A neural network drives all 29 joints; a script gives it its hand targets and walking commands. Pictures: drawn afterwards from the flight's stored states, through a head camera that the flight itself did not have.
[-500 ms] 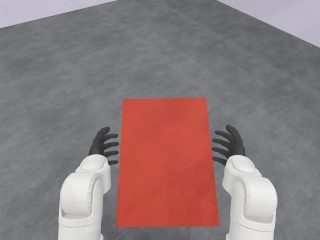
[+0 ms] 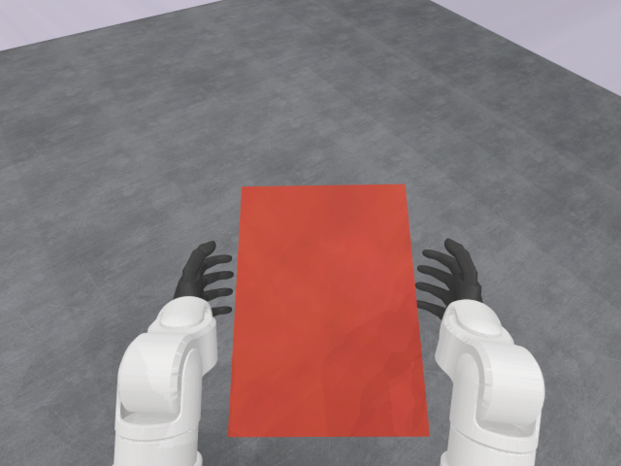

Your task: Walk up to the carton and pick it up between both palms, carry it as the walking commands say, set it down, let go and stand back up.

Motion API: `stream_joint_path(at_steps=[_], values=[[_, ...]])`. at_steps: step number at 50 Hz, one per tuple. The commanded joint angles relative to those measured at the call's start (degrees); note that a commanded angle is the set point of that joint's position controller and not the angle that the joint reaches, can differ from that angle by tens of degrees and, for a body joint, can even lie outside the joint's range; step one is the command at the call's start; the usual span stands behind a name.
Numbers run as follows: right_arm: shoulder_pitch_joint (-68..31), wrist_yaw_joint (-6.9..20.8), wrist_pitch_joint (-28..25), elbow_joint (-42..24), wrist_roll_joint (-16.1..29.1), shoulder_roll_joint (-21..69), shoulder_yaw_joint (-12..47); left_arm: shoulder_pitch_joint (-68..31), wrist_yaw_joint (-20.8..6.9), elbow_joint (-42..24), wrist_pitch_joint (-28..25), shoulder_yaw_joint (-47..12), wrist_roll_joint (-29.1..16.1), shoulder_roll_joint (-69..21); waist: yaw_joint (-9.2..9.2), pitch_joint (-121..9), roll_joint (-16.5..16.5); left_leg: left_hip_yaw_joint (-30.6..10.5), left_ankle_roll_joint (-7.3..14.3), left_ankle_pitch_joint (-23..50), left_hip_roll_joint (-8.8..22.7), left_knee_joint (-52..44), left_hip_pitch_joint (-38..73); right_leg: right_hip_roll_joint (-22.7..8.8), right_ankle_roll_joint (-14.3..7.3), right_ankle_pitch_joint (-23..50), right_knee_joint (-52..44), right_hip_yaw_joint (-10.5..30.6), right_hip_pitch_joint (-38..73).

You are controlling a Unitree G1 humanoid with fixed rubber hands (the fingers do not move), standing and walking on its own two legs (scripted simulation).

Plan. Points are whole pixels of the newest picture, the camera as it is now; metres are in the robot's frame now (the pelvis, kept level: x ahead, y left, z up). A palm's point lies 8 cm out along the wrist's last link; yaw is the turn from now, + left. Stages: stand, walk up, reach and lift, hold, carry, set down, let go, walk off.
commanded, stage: carry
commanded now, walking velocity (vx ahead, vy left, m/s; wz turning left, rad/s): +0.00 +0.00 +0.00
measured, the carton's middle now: (324, 306) +0.32 -0.02 +0.00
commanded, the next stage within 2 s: none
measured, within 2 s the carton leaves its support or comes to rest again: neither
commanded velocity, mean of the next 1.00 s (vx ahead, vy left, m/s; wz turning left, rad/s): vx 0.00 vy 0.00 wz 0.00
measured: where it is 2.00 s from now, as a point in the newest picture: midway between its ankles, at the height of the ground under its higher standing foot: outside the picture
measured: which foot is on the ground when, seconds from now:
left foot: down 0.00-0.68, up 0.70-0.76, down 0.78-1.00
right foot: down 0.00-1.00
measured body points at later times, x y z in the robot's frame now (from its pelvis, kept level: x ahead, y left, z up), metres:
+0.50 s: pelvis +0.06 -0.02 +0.00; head +0.08 -0.02 +0.45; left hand +0.34 +0.11 +0.08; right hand +0.34 -0.18 +0.09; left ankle +0.03 +0.10 -0.73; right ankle -0.07 -0.11 -0.73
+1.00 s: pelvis +0.10 -0.05 -0.01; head +0.13 -0.06 +0.44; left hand +0.40 +0.08 +0.04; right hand +0.39 -0.22 +0.04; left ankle +0.07 +0.08 -0.72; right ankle -0.03 -0.11 -0.73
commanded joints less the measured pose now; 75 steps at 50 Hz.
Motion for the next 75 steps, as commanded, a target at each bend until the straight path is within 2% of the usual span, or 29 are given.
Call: stream_joint_path(at_steps=[1,4,8,11,17,19,22,23,26,28,29,31,34,36,39,42,44,46,48,50,53,54,55,56,58,60,64,68,75], values=[[-15.35,15.67,-0.10,-1.03,21.81,59.66,35.76,-22.87,-15.09,-8.84,-2.98,-34.95,-22.59,-56.80,0.36,-24.40,5.57,-8.92,2.97,52.97,12.90,3.70,21.89,-2.88,1.99,13.13,7.67,0.73,-4.47],[-16.84,15.84,-0.46,0.34,21.74,60.16,35.29,-25.50,-15.53,-8.38,-2.89,-35.25,-22.49,-57.20,-0.15,-24.11,13.03,-9.01,4.86,60.22,14.26,6.97,23.58,1.19,2.20,-1.19,2.05,1.47,-8.03],[-18.85,15.74,-1.35,-2.37,22.40,61.07,36.36,-27.13,-15.74,-8.73,-4.03,-34.90,-23.26,-57.97,0.02,-25.81,3.43,-2.26,0.25,40.70,7.31,10.09,14.93,-1.66,1.93,38.57,0.19,0.83,5.92],[-17.61,15.62,-1.45,-2.97,22.45,60.60,37.32,-24.91,-15.46,-8.15,-4.48,-34.46,-23.01,-57.84,-0.02,-25.06,-2.06,0.37,-0.35,28.56,4.32,5.02,12.30,-2.72,0.47,49.71,4.88,0.96,8.97],[-17.29,15.43,-1.73,-2.97,22.17,59.45,36.27,-23.94,-15.22,-8.54,-4.40,-34.68,-22.76,-56.29,0.14,-24.73,9.05,-5.19,3.62,58.49,11.10,9.21,27.50,2.48,1.28,10.47,-1.29,-1.40,-6.61],[-15.70,15.31,-1.49,-1.28,21.70,59.24,35.94,-25.41,-15.34,-8.42,-4.35,-34.19,-22.51,-55.82,-0.09,-24.18,3.48,-2.00,1.58,43.18,7.55,12.52,17.57,0.26,0.78,33.85,-4.13,0.37,3.47],[-15.94,15.38,-1.71,-0.25,21.39,58.89,36.57,-24.18,-15.68,-5.38,-4.54,-33.83,-21.85,-56.44,0.55,-20.76,-11.63,3.77,-0.43,-13.22,-1.76,14.18,-10.53,-8.00,-3.36,81.35,5.19,6.65,23.77],[-16.49,15.51,-1.67,-0.07,21.70,58.60,36.90,-23.48,-15.65,-4.71,-4.48,-33.67,-21.57,-56.67,0.94,-19.69,-11.46,3.67,-0.08,-18.54,-2.63,11.75,-13.32,-8.79,-4.26,83.75,6.43,7.26,24.84],[-18.81,15.77,-1.98,-0.57,22.79,59.06,37.29,-23.28,-15.09,-5.64,-5.11,-32.59,-21.11,-56.02,0.05,-22.20,-2.87,1.53,0.56,14.61,2.63,-3.75,10.47,-6.02,-2.34,52.84,12.10,2.43,8.05],[-18.07,15.93,-1.99,4.52,21.35,58.75,34.73,-24.26,-15.27,-3.40,-4.80,-32.38,-20.48,-54.91,0.16,-20.88,9.17,-8.15,5.69,57.82,13.28,7.68,24.85,0.86,0.25,4.82,12.70,0.73,-11.73],[-18.07,16.04,-2.73,4.03,21.20,59.06,34.67,-24.70,-15.51,-3.80,-5.37,-32.98,-20.70,-55.41,-0.07,-21.46,12.84,-10.05,7.33,64.80,15.79,8.71,28.17,2.09,0.25,-9.12,8.38,2.30,-15.43],[-17.98,16.16,-4.30,7.83,19.19,58.22,32.26,-26.59,-16.10,-1.40,-6.83,-31.56,-19.78,-54.35,0.50,-23.34,11.20,-6.51,4.42,51.50,13.60,9.70,20.88,1.54,0.22,1.68,-3.96,3.04,-5.36],[-18.89,16.43,-6.09,8.48,18.43,58.00,32.89,-28.15,-16.75,1.09,-8.76,-30.24,-18.69,-54.59,0.03,-22.58,-5.05,0.49,-0.47,8.43,4.43,17.11,0.21,-6.15,-1.64,62.80,1.81,7.48,13.57],[-20.51,16.41,-7.21,5.02,19.80,58.83,34.98,-27.85,-16.73,-0.33,-9.95,-31.70,-19.66,-56.33,0.45,-20.99,-10.65,1.40,-0.19,-18.23,-0.04,15.44,-9.46,-9.40,-4.31,80.04,5.86,9.50,19.06],[-21.36,16.81,-9.20,8.18,19.03,56.89,33.33,-26.20,-16.40,2.98,-12.07,-29.02,-17.26,-54.29,0.08,-22.73,-4.96,2.14,0.46,0.71,1.88,3.61,1.42,-6.80,-4.08,66.89,10.60,5.63,13.47],[-20.51,17.10,-11.44,9.65,18.60,56.81,32.42,-26.58,-16.60,1.75,-14.02,-29.91,-17.25,-53.30,0.01,-24.78,6.72,-4.65,3.35,47.55,10.26,10.28,20.13,0.25,-1.19,24.17,12.69,2.46,-4.98],[-21.34,17.16,-13.03,11.21,17.39,56.07,31.58,-26.42,-16.95,4.27,-15.51,-28.95,-16.54,-52.29,0.67,-24.38,9.12,-5.73,4.22,55.81,12.11,11.78,21.49,2.57,-1.21,6.89,3.45,2.18,-6.23],[-19.13,17.04,-14.68,17.35,14.60,52.79,28.07,-27.54,-17.21,9.11,-17.14,-26.51,-14.51,-49.55,0.56,-24.21,3.91,-2.13,2.66,37.36,8.10,16.36,12.49,0.31,-1.01,31.06,-1.89,3.97,3.41],[-19.65,17.14,-16.74,15.71,14.35,52.66,28.98,-27.01,-17.71,10.14,-19.06,-26.54,-14.34,-49.77,0.88,-21.96,-9.41,3.02,0.67,-12.21,0.08,22.26,-10.64,-6.87,-2.70,75.30,3.08,9.23,20.48],[-20.16,16.80,-17.35,13.48,15.89,54.13,31.20,-27.13,-17.42,7.09,-19.46,-28.30,-15.69,-50.74,1.10,-20.36,-9.22,1.52,1.10,-22.38,-3.09,21.98,-20.04,-8.69,-4.15,86.12,6.84,10.61,26.44],[-19.16,17.80,-20.61,25.67,10.79,46.87,24.40,-23.26,-17.96,19.61,-22.90,-21.10,-9.59,-43.90,0.42,-21.65,-6.42,1.82,2.16,-9.78,-1.72,8.99,-7.37,-6.11,-4.61,70.65,12.02,5.30,17.44],[-20.17,18.12,-21.95,21.65,12.37,48.88,26.50,-24.23,-18.16,15.77,-24.34,-23.01,-11.24,-45.77,-0.44,-23.77,-2.90,1.23,1.96,11.58,0.53,1.99,4.99,-4.43,-4.14,63.19,18.39,2.90,10.48],[-20.52,18.32,-22.70,20.29,12.50,49.92,26.76,-25.23,-18.25,14.48,-25.11,-23.37,-11.82,-46.49,-1.04,-25.07,-2.03,-4.50,4.65,34.67,5.28,2.68,16.43,-1.55,-3.17,44.59,23.84,3.25,-0.73],[-18.14,19.06,-24.11,28.10,10.57,49.11,23.72,-25.52,-18.93,18.44,-26.23,-22.51,-10.35,-44.96,-1.26,-24.92,11.04,-14.95,11.40,61.59,14.30,9.14,25.73,5.38,-0.94,-2.02,27.86,3.48,-14.77],[-21.42,19.93,-26.73,29.95,10.09,48.55,23.65,-27.36,-19.99,20.95,-28.78,-22.52,-9.50,-44.61,-0.53,-23.42,11.36,-16.41,11.84,55.90,16.77,7.84,24.63,3.42,-0.95,-18.74,15.44,9.30,-16.77],[-24.67,20.08,-28.06,22.32,13.59,52.23,28.65,-29.67,-20.49,12.90,-30.59,-27.13,-13.02,-48.86,0.94,-24.35,9.55,-9.17,6.12,35.70,12.95,9.63,15.35,2.23,-1.02,-2.12,-4.26,7.81,-3.61],[-22.44,20.51,-28.12,26.10,9.31,48.04,28.30,-27.88,-20.88,21.26,-31.44,-23.61,-8.94,-45.34,-0.44,-23.73,-6.09,-3.20,0.97,-4.10,4.26,10.95,2.80,-6.85,-3.89,55.65,4.88,12.50,9.13],[-22.33,21.45,-32.72,32.81,9.11,45.54,26.30,-26.69,-22.08,25.88,-35.43,-21.36,-7.45,-41.94,0.41,-25.89,-1.08,-2.39,0.79,15.95,5.33,11.59,6.56,-3.64,-2.15,53.85,8.08,9.66,7.75],[-20.17,21.88,-35.82,37.94,8.05,43.92,25.64,-27.44,-22.86,28.36,-38.59,-21.89,-7.36,-40.00,0.32,-24.96,0.98,-2.27,0.79,16.56,4.59,10.40,8.56,-2.32,-2.28,51.23,9.12,9.13,4.12]])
